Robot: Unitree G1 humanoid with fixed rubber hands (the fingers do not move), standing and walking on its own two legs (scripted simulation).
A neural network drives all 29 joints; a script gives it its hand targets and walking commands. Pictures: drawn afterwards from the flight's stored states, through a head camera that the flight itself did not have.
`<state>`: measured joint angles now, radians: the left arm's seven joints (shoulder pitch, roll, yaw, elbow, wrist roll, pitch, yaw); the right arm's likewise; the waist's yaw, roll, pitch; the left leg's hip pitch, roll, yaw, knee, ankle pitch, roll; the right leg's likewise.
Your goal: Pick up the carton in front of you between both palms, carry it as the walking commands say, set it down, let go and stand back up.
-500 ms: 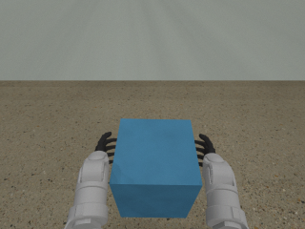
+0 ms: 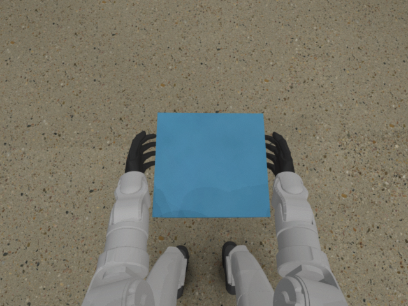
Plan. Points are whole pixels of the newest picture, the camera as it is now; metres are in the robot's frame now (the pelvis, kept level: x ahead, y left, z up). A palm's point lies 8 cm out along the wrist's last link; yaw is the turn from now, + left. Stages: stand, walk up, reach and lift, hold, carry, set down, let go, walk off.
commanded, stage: set down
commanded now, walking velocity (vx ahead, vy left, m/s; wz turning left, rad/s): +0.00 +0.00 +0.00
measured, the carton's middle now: (208, 173) +0.37 +0.00 -0.16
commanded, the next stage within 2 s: none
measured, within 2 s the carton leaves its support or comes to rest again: rests again in 1.82 s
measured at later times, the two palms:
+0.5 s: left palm (150, 164) +0.40 +0.15 -0.21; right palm (263, 161) +0.42 -0.15 -0.21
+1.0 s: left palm (159, 167) +0.44 +0.16 -0.37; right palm (249, 163) +0.46 -0.14 -0.38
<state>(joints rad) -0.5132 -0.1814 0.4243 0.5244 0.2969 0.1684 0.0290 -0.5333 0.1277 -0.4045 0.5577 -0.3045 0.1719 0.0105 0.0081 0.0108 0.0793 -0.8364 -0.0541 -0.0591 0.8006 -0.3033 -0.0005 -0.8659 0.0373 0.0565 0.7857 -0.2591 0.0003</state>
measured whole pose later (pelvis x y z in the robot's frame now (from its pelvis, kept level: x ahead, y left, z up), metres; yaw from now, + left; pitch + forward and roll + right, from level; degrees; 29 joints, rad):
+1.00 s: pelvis -0.06 -0.01 -0.26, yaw +2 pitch +47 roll +2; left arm -1.09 0.01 0.50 0.71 0.16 0.26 0.09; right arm -1.15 -0.07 -0.39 0.78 -0.19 0.27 -0.07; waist 0.02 0.00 -0.06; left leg -2.11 -0.14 -0.06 1.83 -0.55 -0.07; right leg -2.15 0.13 0.08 1.82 -0.49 0.04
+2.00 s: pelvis -0.06 -0.01 -0.36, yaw +3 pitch +36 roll +1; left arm -1.33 0.16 0.35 0.96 0.02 0.16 0.11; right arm -1.40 -0.25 -0.26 1.06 -0.04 0.16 -0.07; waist 0.01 0.01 0.32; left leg -2.21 -0.14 -0.03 2.22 -0.64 -0.06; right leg -2.24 0.09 0.03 2.20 -0.59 0.03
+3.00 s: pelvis -0.06 -0.01 -0.33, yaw +3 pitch +39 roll +1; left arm -1.26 0.29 0.16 0.89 -0.19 0.13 0.15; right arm -1.32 -0.39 -0.13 0.98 0.16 0.12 -0.08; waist 0.02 0.01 0.22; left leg -2.18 -0.07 0.00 2.12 -0.61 -0.02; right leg -2.21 0.04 0.01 2.11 -0.57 0.01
